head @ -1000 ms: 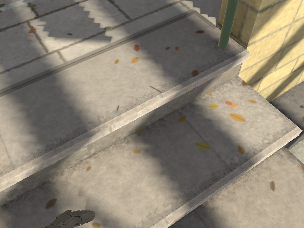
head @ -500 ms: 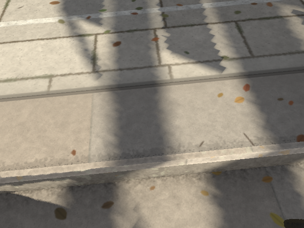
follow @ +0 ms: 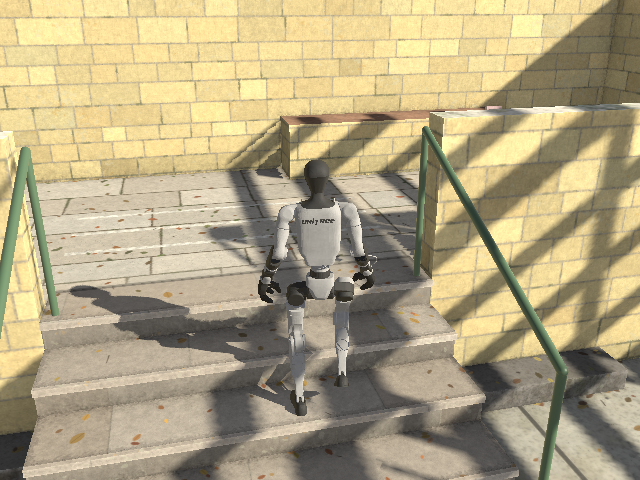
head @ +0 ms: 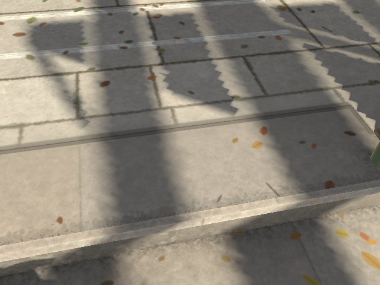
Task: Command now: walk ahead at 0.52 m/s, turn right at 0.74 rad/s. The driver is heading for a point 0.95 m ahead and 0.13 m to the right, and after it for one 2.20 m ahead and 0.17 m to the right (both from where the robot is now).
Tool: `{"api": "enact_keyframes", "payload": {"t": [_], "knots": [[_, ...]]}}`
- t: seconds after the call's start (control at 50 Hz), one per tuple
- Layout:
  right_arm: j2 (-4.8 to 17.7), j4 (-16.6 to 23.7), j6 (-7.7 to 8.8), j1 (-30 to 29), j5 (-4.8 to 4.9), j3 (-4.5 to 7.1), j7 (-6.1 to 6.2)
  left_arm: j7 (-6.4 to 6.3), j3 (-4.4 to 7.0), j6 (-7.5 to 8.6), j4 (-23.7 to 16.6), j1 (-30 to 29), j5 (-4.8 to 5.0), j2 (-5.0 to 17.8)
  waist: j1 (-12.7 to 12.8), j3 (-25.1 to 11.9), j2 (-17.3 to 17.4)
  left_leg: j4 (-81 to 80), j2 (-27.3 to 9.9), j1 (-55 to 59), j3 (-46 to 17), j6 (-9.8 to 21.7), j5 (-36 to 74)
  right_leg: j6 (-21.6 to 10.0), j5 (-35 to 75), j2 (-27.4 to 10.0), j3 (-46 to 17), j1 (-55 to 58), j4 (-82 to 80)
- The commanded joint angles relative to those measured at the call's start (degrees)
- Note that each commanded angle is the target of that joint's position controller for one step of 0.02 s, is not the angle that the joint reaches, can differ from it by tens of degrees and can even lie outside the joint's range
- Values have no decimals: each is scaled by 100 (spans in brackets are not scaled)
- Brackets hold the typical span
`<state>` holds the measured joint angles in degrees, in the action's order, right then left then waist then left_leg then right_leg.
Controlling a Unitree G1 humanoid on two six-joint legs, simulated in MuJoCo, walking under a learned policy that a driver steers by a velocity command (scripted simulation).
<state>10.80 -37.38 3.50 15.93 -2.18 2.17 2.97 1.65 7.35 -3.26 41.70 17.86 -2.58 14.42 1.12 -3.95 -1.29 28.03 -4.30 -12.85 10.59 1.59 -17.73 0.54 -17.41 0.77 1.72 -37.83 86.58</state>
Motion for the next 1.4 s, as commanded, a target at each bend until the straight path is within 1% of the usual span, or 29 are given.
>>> {"api": "enact_keyframes", "payload": {"t": [0.02, 0.26, 0.42, 0.48, 0.5, 0.52, 0.54, 0.58, 0.6, 0.62, 0.64, 0.66, 0.68, 0.72, 0.76, 0.78, 0.8, 0.84, 0.88, 0.9, 1.0, 1.08, 1.12, 1.14, 1.2, 1.26, 1.36, 1.38, 1.4], "knots": [[750, 40, 268, 447, -25, 265, -13, 128, -3, 147, -665, -1026, 9, 189, -337, 490, 782, -1824, -1851, 1315, -1999, 735, -2661, -135, 275, -237, -270, -2282, 307], [1091, -748, 551, 909, -254, 364, -250, 24, -13, -30, -1272, -2135, 160, 339, -252, 1307, 657, -2273, -2457, 1873, -116, 416, -1807, -582, -151, -630, -545, -4038, 1818], [871, -1740, 568, 874, -207, 209, -219, -184, -559, 208, -2283, -3561, 242, -343, 8, 1824, 840, -3057, -1731, 2374, 1532, 230, 2639, -1440, -1758, -867, 429, -3988, -75], [2045, -1334, 267, 1712, 567, 555, -284, 132, -295, 203, -982, 201, 393, 105, 990, -1779, 347, 946, -1422, 47, -18, 164, 10059, -1891, 60, 424, 355, 4036, -2037], [2314, -799, 253, 694, 657, 763, -306, 125, -130, 105, -1205, 837, 366, 435, 1798, -2167, 483, 3032, -777, -1604, -371, -566, 7197, -1799, 886, -603, -1250, 6001, -4028], [1456, -65, 279, -123, 675, 536, -534, -84, 69, 253, -1220, 166, 525, 1076, 1346, -3155, -1311, 6088, 451, -2598, -856, -1028, -642, -1655, 1227, -2168, -3241, 6325, -4709], [908, -286, 350, -102, 833, 318, -591, -240, 129, 482, -1003, 700, 173, 1302, 1109, -4064, -604, 6827, 247, -2284, -1997, -709, -165, -304, -229, -2146, -3340, 6115, -4396], [359, -369, -128, 168, 3, 447, -275, -358, -13, 445, -960, -814, 215, 993, 367, -1575, -1575, 7428, 661, -4042, -1368, -418, -1378, -1091, 3406, -1756, -764, 4776, -3527], [761, 160, -143, -563, 294, 482, -237, -597, 81, 529, -528, 356, -22, 1023, 490, -2049, -539, 8146, 129, -3547, -1781, -387, -212, 91, 3682, -2184, -1760, 4841, -4026], [334, -304, -300, -18, -167, 532, -58, -554, -105, 525, -1143, -882, 140, 422, 321, -903, -2133, 7933, 572, -3738, -1211, -507, -1393, -943, 3152, -1784, -725, 3522, -3786], [382, -399, -437, 83, -340, 495, 9, -433, -359, 533, -1253, -1237, 28, -177, -67, -376, -1127, 7804, 515, -3818, -993, -402, -1340, -960, 2316, -1680, -468, 2850, -4186], [248, -158, -391, -546, -143, 335, -46, -479, -270, 737, -846, -409, -403, -101, -124, -633, 536, 8798, 205, -3676, -1388, -84, 420, -480, 128, -2633, -1739, 2345, -4883], [259, -563, -648, 39, -255, 398, 182, -225, -596, 627, -1755, -2137, -263, -613, -514, 229, -744, 7244, 465, -2835, -778, -214, -1003, -1217, 474, -1995, -558, 746, -5639], [1721, -898, -835, 2254, 247, 793, 157, -165, -533, 683, -2186, -4260, -624, -172, -2595, 404, -472, 4303, 495, 864, 306, -42, -1018, -530, -878, -1268, 1029, -2174, -5922], [1754, -1360, -707, 3575, 575, 871, 301, -451, -446, 758, -1803, -3554, 5, 221, -2843, -216, 6, 2857, 651, 2987, 176, 481, 239, 78, 1839, -842, 1251, -2323, -2883], [1034, -997, -749, 3736, 103, 514, 127, -470, -345, 947, -1446, -3649, 779, 477, -3328, -158, 1367, 2119, 535, 2453, 380, 1461, 1168, 573, 2734, -1042, 535, -1717, -827], [298, -1216, -735, 3364, 284, 288, -63, -381, -455, 983, -1092, -2973, 441, 12, -2894, -325, 2620, 375, 326, 2427, -838, 2088, 2220, 17, -1882, -235, 646, -1816, 1756], [-440, -635, -482, 1014, 154, -179, -328, 62, -692, 775, -1489, -2458, -115, -589, -631, 387, -29, 519, 762, -336, -3040, 1954, 489, -384, -366, 365, -278, -2010, 3803], [1111, 86, -68, -177, 45, 166, -61, 194, -1047, 638, -2382, -1224, -737, -1051, 884, 884, 694, -1790, -348, -1297, -7348, 1456, 320, -38, -20, 976, -664, -2389, 5029], [1433, 378, 75, -1162, -90, 305, 94, 188, -849, 534, -1989, -947, -598, -265, 1175, 1212, -78, -1984, -771, -2204, -7852, 1257, -1626, 204, 512, 488, -929, -2100, 4580], [2005, 114, -54, 188, -305, 748, 353, -301, -857, 233, -2262, -2684, 90, -89, -583, 609, -1534, -309, -25, -666, -4017, 694, 5267, 439, -1051, 133, -634, -579, -1887], [1433, 276, -816, -479, 164, 926, 88, -199, -870, 435, -2181, -2850, 763, -262, -476, -445, 628, 334, 281, 91, -3415, 738, 5764, -38, 805, -141, -1064, 1847, -5453], [1440, 400, -659, -508, 511, 1171, -398, -324, -722, 414, -2006, -3273, 458, -349, -131, -1022, -1559, 1215, 779, -2427, -3378, 408, 174, -320, 2725, -10, -782, 4737, -6039], [1212, 496, -577, -497, 126, 1174, -179, -272, -619, 257, -1816, -2732, 249, -280, -84, -568, -2038, 1606, 782, -3453, -3374, 251, -2051, -610, 2348, -360, -716, 4810, -5687], [1379, 812, -430, -1047, 148, 1273, 54, -495, -467, 256, -1612, -1712, 223, 298, 602, -1259, -869, 4560, 1274, -3574, -1906, -423, -2486, -2018, 3174, -3030, -2229, 4520, -6318], [966, -166, -627, 1828, -4, 1448, 117, -710, -299, 328, -1655, -3491, 222, 152, -1305, -500, -2163, 6912, 213, -1328, -2086, -671, -1452, -1481, 1258, -2080, -107, 1355, -7447], [-10, -991, -940, 3278, -114, 888, 126, -652, -355, 351, -1538, -4013, 24, -148, -2169, 1006, 558, 1841, 105, -96, -1728, 756, -159, -195, -1146, -545, 1004, 122, -4592], [-123, -1039, -816, 3208, -45, 650, -27, -536, -495, 244, -1487, -3975, 100, -585, -2093, 1091, 2344, 1184, 262, -212, -2168, 1214, 90, 12, -2203, -10, 989, -534, -1913], [-463, -559, -869, 1655, -39, 168, -165, -296, -858, 167, -1896, -3319, 383, -1589, -378, 1112, 3994, -619, 121, -1721, -4882, 1662, 1264, 129, -2193, 456, 470, -866, 50]]}}
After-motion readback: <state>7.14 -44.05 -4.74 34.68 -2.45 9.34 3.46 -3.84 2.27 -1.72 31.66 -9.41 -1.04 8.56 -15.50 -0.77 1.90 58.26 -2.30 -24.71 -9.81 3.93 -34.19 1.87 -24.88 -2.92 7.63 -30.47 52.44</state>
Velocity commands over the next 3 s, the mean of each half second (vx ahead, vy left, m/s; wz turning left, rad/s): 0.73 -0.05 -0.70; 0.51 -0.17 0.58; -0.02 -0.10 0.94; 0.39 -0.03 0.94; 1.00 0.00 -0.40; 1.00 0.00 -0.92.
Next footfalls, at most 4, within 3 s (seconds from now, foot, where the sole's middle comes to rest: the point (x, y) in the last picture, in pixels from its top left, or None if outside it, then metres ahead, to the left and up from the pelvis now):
0.46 right None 0.35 -0.41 -0.61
0.82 left None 0.49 -0.45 -0.61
1.14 right None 0.62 -0.70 -0.61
1.70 right None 0.44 -0.56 -0.60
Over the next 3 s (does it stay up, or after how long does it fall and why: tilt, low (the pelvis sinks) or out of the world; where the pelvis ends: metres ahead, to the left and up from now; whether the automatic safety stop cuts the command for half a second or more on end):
stays up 0.92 0.36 0.32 its command is cut before an obstacle after 0.4 s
